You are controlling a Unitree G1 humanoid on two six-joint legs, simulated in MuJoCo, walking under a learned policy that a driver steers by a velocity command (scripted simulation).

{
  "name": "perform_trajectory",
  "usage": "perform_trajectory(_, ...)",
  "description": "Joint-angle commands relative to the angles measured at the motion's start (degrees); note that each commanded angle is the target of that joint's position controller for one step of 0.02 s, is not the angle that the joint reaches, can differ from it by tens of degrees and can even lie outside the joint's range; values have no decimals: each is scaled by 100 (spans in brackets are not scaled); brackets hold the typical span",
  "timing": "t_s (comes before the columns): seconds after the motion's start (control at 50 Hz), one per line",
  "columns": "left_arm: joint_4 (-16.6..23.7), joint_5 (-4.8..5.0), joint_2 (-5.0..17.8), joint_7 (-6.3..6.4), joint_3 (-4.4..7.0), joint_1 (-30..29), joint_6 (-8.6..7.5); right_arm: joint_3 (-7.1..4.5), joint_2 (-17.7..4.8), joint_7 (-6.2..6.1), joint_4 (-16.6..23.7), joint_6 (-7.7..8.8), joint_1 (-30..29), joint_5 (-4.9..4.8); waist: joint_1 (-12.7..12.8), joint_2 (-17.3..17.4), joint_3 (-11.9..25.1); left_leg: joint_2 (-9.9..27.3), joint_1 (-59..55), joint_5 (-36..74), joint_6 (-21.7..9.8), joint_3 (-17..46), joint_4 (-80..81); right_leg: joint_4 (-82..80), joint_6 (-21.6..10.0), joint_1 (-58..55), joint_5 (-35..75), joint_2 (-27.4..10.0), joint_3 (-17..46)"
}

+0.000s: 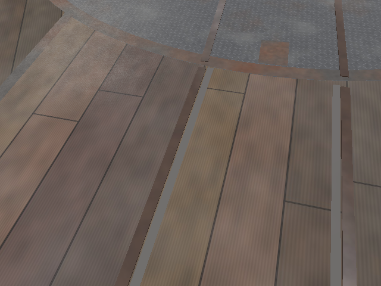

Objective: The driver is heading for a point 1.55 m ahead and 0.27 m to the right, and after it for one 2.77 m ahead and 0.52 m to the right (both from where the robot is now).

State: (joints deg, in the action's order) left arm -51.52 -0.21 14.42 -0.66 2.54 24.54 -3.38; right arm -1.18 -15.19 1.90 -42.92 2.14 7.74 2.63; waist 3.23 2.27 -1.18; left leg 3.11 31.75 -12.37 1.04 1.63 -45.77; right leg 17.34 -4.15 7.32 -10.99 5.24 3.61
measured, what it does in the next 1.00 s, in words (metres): walks ahead, turning right: left foot, then right foot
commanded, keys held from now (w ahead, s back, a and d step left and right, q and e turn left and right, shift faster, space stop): w+e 0.72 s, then w+q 0.28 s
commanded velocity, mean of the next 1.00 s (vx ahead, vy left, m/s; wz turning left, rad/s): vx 0.50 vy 0.00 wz -0.39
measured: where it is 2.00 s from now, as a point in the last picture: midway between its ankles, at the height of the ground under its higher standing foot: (271, 162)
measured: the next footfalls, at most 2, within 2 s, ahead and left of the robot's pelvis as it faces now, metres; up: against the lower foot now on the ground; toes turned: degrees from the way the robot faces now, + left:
left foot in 0.16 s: +0.24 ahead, +0.12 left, +0.00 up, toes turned -6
right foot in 0.68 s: +0.45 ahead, -0.16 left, +0.00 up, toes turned -27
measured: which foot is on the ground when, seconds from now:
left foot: up 0.00-0.14, down 0.16-0.70, up 0.72-1.00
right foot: down 0.00-0.18, up 0.20-0.66, down 0.68-1.00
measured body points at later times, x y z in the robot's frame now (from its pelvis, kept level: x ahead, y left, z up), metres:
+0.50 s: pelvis +0.24 +0.02 +0.00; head +0.27 +0.03 +0.45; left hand +0.47 +0.23 -0.11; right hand +0.17 -0.24 -0.12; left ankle +0.20 +0.13 -0.75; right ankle +0.31 -0.14 -0.68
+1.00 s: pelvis +0.48 -0.12 +0.00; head +0.49 -0.14 +0.45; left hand +0.62 +0.11 -0.13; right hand +0.45 -0.39 -0.14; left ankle +0.66 -0.02 -0.67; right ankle +0.41 -0.14 -0.75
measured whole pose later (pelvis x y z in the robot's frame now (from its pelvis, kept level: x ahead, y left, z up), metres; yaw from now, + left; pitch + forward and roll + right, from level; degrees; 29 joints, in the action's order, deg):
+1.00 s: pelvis +0.48 -0.12 +0.00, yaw -24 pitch +0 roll -1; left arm -50.4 -0.9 13.6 -0.6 2.4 19.9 -4.0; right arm -2.7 -15.1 1.9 -47.9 0.5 14.2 1.0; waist 0.7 2.7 -2.1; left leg 5.3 38.4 -6.2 -0.9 2.5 -55.3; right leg 12.1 -6.7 0.6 -11.6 6.5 -4.3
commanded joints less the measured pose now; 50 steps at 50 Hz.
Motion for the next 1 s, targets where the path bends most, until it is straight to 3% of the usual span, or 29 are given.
perform_trajectory(0.02, 305, -2, 917, 7, 240, -37, -72, 1, -296, -6, 493, 71, -514, -68, -65, -730, -90, -156, -281, 581, 118, -222, 731, -631, -834, 331, 1215, -1252, 1219)
perform_trajectory(0.08, 283, -35, 1009, 6, 290, 81, -45, -10, -390, -68, 609, 118, -731, -123, -29, -729, -7, -280, -697, 558, 72, -181, 1126, -263, -708, 238, 1533, -1334, 1418)
perform_trajectory(0.12, 328, -45, 1089, 34, 332, -42, -17, -55, -490, -116, 554, 173, -408, -127, -238, -728, 57, -359, -1341, 341, -15, -126, 1551, 98, -561, 324, 1432, -1349, 1627)
perform_trajectory(0.14, 355, -29, 1098, 42, 342, -138, -13, -95, -555, -159, 419, 221, 18, -108, -466, -589, 176, -413, -2022, 358, -101, -144, 1933, 536, -446, 509, 1482, -1187, 1588)
perform_trajectory(0.16, 397, 0, 949, 25, 310, -157, -47, -189, -821, -235, 275, 301, 610, -38, -715, -245, 543, -37, -2977, 166, -275, 234, 2171, 1452, -292, 858, 1316, -833, 1357)
perform_trajectory(0.18, 619, 41, 523, 16, 198, -240, -99, -299, -1290, -327, 240, 330, 1541, 88, -1098, 565, 1351, 1394, -4092, -1053, -577, 1599, 2482, 3067, -134, 1446, 61, -423, 709)
perform_trajectory(0.2, 786, 122, 352, 31, 167, 218, -55, -415, -1701, -340, 198, 209, 1488, 53, -779, 1632, 1399, 2316, -4492, -2013, -1095, 3757, 3281, 4147, -39, 2906, -2172, 215, 68)
perform_trajectory(0.22, 588, -56, 739, 64, 233, 205, 69, -349, -1197, -321, 236, 146, 1180, -16, -594, 754, 776, 2193, -3869, -2518, -1194, 3678, 3268, 4783, -87, 3221, -1879, -342, 151)
perform_trajectory(0.24, 555, -107, 732, -2, 253, -97, 104, -231, -717, -287, 306, 163, 848, -67, -525, 215, 256, 1846, -3325, -2043, -1095, 2874, 3320, 4819, -80, 3178, -1356, -515, 184)
perform_trajectory(0.26, 567, -106, 586, -53, 235, -256, 126, -180, -529, -261, 288, 195, 685, -70, -436, 162, 16, 1575, -2941, -1052, -1003, 2087, 3438, 4696, -11, 3032, -1033, -667, 136)
perform_trajectory(0.3, 579, -187, 524, -140, 239, -380, 236, -151, -411, -273, 193, 280, 701, -87, -334, 436, -53, 1202, -2685, 186, -854, 1110, 3535, 4620, 107, 2856, -739, -803, 5)
perform_trajectory(0.36, 774, -180, 431, -230, 218, -779, 323, -202, -487, -246, 13, 396, 973, -165, -302, 357, 39, 1188, -2830, 1472, -918, 452, 3564, 4655, 207, 3106, -296, -834, -65)
perform_trajectory(0.46, 1143, -178, 297, -360, 116, -1754, 336, -239, -501, -233, -215, 377, 1223, -151, -417, 279, -188, 1066, -2903, 1956, -926, -454, 3680, 3633, 313, 3401, 602, -902, -302)
perform_trajectory(0.56, 1477, -194, 279, -452, 20, -2575, 310, -318, -740, -265, -433, 329, 1509, -149, -586, 257, -397, 1174, -3109, 2323, -782, -1023, 3569, 2214, 29, 2778, 735, -810, -838)
perform_trajectory(0.62, 1520, -244, 394, -386, 62, -2489, 316, -357, -932, -309, -569, 222, 1649, -145, -478, 340, -212, 1246, -3577, 4365, -670, -1360, 2708, 1860, -299, 2205, -32, -418, -1173)
perform_trajectory(0.64, 1442, -257, 472, -345, 106, -2152, 301, -375, -1031, -324, -603, 170, 1676, -141, -316, 381, 32, 1251, -3669, 5150, -651, -1452, 2025, 1772, -441, 1761, -326, -195, -1246)
perform_trajectory(0.66, 1252, -277, 588, -290, 181, -1476, 254, -381, -1092, -333, -603, 115, 1671, -155, -22, 318, 444, 1219, -3485, 5252, -611, -1539, 992, 1508, -607, 923, -376, 29, -1226)
perform_trajectory(0.68, 924, -328, 849, -198, 316, -465, 213, -361, -1064, -329, -515, 91, 1612, -143, 431, -7, 1015, 1089, -2616, 4201, -445, -1619, -490, 1183, -832, -525, -356, -96, -793)
perform_trajectory(0.7, 931, -320, 1526, -98, 489, -209, 223, -210, -417, -238, -149, 117, 1848, -183, 234, -1231, 1678, 485, -384, 18, -144, -1582, -2473, 986, -1419, -2380, -1091, -1860, 1773)
perform_trajectory(0.72, 1103, -114, 1775, -54, 547, -125, 286, -273, -685, -189, 147, 164, 1396, -137, 350, -1241, 2115, -382, 794, -1995, 23, -524, -3590, 37, -1944, -2776, -610, -2634, 4212)
perform_trajectory(0.74, 953, -70, 1527, 8, 487, -264, 324, -285, -759, -170, 204, 181, 860, -146, 350, -549, 1282, 42, 1300, -1294, -72, -70, -3539, -48, -1694, -2330, -13, -2441, 3029)
perform_trajectory(0.76, 893, -53, 1121, 51, 373, -569, 289, -211, -606, -158, 115, 239, 963, -221, 77, -384, 649, 269, 1033, -768, -129, -144, -3037, -85, -1476, -1423, 768, -2269, 2193)
perform_trajectory(0.78, 869, -71, 824, 60, 273, -837, 227, -195, -531, -155, -50, 226, 1127, -201, -208, -193, 336, 441, 561, -610, -150, -132, -2497, -190, -1169, -734, 1428, -1939, 1582)
perform_trajectory(0.82, 817, -55, 568, 40, 159, -1072, 78, -178, -456, -113, -311, 16, 1573, -58, -520, -375, 277, 518, -261, -499, -121, -121, -2089, -432, -913, 25, 2060, -1601, 818)
perform_trajectory(0.86, 657, -49, 638, 4, 168, -889, -58, -204, -421, -41, -382, -95, 1594, -91, -561, -404, 224, 449, -280, -277, -135, -149, -1928, -644, -851, 137, 2280, -1514, 504)
perform_trajectory(0.9, 528, -65, 710, -2, 186, -709, -116, -218, -378, -1, -327, -134, 1205, -136, -451, -450, -24, 434, 159, 168, -160, -85, -1644, -890, -701, 52, 2041, -1480, 247)
perform_trajectory(1.0, 322, -67, 602, 44, 120, -429, -187, -238, -333, 10, -173, -99, 373, -167, -207, -512, -351, 110, 864, 1097, -220, 148, -622, -1098, -379, -483, 2062, -1463, -339)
